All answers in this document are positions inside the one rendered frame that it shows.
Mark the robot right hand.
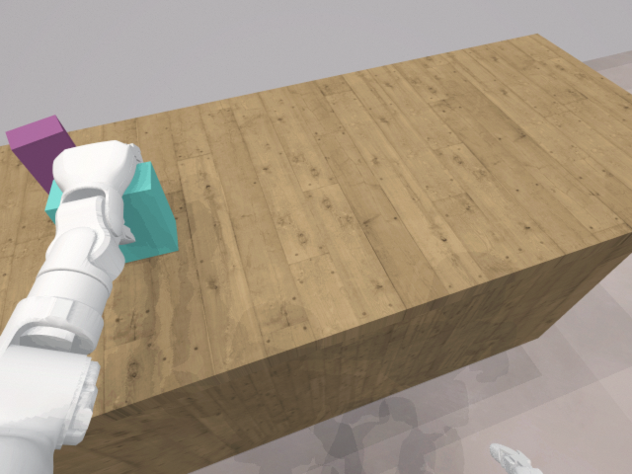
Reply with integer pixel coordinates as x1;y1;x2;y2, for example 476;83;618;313
490;443;543;474

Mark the robot left hand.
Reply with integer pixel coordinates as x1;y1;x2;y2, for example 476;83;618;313
52;140;143;245

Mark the table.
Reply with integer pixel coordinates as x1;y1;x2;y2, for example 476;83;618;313
0;34;632;474

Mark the robot left upper arm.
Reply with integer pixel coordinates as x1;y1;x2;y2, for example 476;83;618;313
0;345;101;474

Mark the left robot forearm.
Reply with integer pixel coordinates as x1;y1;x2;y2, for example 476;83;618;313
0;182;125;358

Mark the sponge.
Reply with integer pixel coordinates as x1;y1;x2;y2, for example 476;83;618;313
44;161;179;263

